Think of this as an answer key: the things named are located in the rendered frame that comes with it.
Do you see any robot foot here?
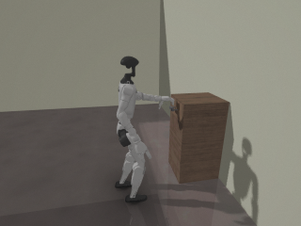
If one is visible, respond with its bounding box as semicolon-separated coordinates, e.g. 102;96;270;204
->
125;194;148;203
115;180;132;188

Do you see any robot left upper arm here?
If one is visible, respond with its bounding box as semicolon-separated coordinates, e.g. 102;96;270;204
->
136;91;142;101

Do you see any right robot forearm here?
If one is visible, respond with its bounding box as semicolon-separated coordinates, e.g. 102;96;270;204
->
118;112;141;144

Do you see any cabinet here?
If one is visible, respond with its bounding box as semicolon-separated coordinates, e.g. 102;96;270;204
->
168;92;230;184

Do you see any handle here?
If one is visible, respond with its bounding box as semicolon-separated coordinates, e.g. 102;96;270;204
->
169;105;178;111

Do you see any robot left foot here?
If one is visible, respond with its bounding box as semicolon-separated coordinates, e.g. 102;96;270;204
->
115;180;132;188

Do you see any robot right upper arm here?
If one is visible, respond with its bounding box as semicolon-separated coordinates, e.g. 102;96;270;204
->
117;84;135;118

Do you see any robot right hand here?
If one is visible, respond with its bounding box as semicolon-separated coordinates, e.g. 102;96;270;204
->
135;140;152;163

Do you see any robot left hand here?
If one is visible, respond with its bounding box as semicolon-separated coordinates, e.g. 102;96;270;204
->
159;96;175;109

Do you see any drawer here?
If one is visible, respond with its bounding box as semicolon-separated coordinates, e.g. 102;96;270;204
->
171;96;183;122

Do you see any robot right foot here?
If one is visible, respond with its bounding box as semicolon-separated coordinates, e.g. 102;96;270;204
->
125;194;148;203

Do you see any left robot forearm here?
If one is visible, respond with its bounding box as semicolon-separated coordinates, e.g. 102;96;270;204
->
141;92;161;102

